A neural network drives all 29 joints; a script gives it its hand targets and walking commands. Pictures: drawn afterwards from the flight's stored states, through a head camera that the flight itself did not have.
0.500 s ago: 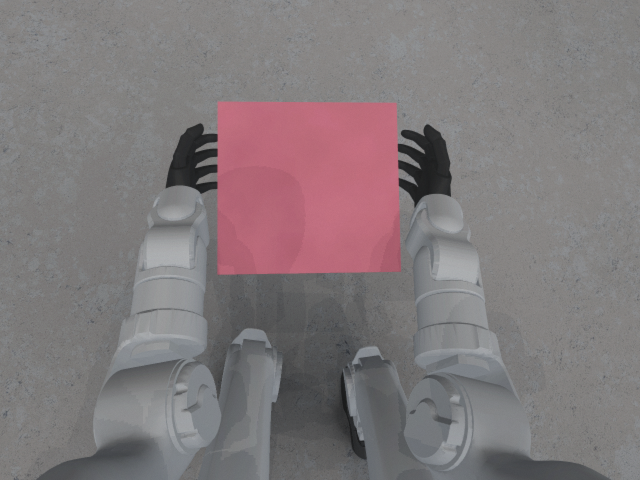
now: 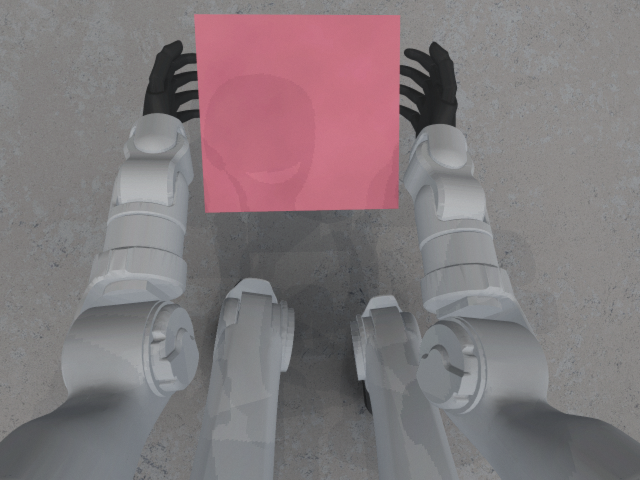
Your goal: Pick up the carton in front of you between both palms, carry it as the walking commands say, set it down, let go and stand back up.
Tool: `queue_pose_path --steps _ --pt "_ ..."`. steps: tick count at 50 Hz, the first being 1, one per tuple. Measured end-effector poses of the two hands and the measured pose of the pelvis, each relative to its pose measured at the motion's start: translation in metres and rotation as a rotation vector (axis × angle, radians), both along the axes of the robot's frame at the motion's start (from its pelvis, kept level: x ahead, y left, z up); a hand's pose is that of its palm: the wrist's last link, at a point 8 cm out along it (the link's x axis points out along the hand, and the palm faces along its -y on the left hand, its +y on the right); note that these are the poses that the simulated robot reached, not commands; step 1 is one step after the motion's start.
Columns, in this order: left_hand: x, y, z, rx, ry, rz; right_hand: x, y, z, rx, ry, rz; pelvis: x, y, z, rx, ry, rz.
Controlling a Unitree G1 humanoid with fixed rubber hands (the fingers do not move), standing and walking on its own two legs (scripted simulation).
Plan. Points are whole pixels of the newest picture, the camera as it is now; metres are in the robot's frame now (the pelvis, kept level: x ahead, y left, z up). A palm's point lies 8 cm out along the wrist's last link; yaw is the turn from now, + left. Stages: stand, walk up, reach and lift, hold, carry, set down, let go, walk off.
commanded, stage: set down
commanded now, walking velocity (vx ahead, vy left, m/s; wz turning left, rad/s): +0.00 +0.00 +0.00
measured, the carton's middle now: (300, 132) +0.50 +0.08 -0.23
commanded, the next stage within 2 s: none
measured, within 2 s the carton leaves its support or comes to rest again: rests again in 0.84 s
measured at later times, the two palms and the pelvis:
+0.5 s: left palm (185, 127) +0.49 +0.24 -0.24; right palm (401, 134) +0.52 -0.06 -0.23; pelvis -0.01 +0.00 -0.07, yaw -2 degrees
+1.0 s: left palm (186, 124) +0.50 +0.24 -0.25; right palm (399, 129) +0.53 -0.06 -0.24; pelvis -0.01 +0.00 -0.08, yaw -2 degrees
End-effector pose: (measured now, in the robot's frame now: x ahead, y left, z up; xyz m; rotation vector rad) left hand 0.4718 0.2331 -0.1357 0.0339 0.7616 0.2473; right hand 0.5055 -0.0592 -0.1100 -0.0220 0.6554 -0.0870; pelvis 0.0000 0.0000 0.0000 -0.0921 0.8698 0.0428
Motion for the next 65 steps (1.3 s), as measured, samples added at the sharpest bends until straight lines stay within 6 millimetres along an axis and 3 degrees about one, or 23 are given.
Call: queue_pose_path --steps 14,22,35,65 --pt "0.009 0.009 -0.082 0.005 0.032 -0.015 0.014 0.007 -0.085 0.005 0.037 0.024 -0.012 -0.004 -0.053 0.005 -0.062 -0.032" --pt "0.017 0.007 -0.104 0.003 0.052 -0.036 0.017 0.001 -0.116 0.019 0.060 0.026 -0.008 -0.001 -0.068 0.025 -0.096 -0.062" --pt "0.019 0.010 -0.112 -0.013 0.049 -0.030 0.023 0.001 -0.124 0.035 0.053 0.062 -0.008 -0.005 -0.081 0.043 -0.104 -0.086" --pt "0.030 0.012 -0.127 -0.053 0.021 -0.069 0.035 -0.003 -0.141 0.058 0.026 0.135 -0.004 -0.002 -0.087 0.048 -0.113 -0.087"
